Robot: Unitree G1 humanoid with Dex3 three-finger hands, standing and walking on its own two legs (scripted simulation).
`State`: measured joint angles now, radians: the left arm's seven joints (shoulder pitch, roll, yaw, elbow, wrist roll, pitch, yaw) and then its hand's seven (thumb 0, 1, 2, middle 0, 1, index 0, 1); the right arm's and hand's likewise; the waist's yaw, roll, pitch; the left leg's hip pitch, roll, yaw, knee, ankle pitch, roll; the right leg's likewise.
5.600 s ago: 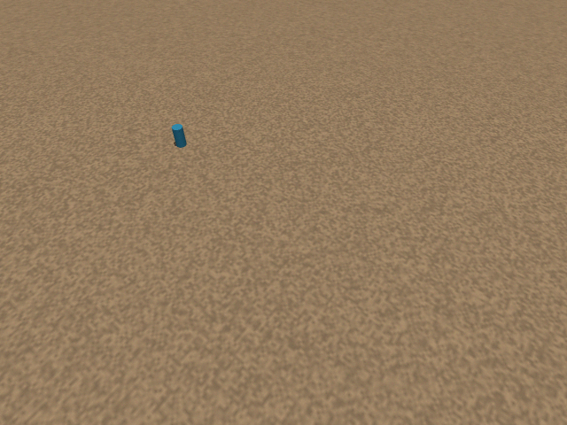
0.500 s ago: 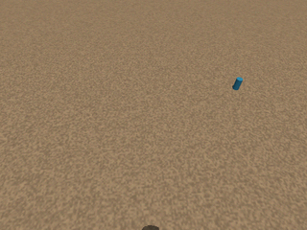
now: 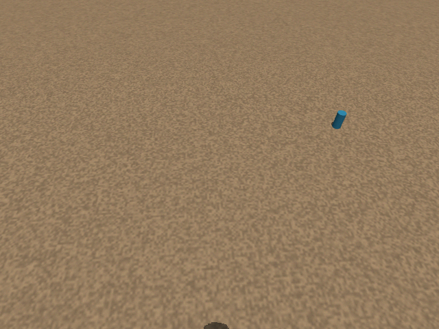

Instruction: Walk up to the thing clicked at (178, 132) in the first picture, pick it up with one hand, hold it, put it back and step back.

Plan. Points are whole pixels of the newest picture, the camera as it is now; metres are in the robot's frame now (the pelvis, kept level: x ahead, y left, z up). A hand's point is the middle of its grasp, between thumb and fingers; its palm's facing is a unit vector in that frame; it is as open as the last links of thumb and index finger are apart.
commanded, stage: stand
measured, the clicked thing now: (339, 119) +1.52 -0.87 -0.72
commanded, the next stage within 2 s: walk up in 0.30 s
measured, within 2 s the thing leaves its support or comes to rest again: neither
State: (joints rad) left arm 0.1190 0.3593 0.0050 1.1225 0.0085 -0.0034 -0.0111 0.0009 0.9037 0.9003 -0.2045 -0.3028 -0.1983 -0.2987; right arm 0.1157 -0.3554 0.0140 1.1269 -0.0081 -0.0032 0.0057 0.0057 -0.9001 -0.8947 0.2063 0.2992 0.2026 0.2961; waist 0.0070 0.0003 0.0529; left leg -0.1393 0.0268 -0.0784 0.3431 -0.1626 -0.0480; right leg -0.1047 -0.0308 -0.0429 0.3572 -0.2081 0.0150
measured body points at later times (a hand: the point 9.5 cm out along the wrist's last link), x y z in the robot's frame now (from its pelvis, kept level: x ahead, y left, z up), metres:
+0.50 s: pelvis -0.01 +0.02 -0.01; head +0.02 +0.02 +0.44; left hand +0.09 +0.33 -0.14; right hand +0.06 -0.31 -0.13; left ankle +0.02 +0.15 -0.75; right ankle -0.01 -0.13 -0.74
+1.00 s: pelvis -0.01 +0.00 -0.02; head +0.03 -0.03 +0.43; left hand +0.15 +0.28 -0.12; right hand -0.03 -0.32 -0.15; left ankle +0.03 +0.14 -0.71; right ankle -0.03 -0.11 -0.75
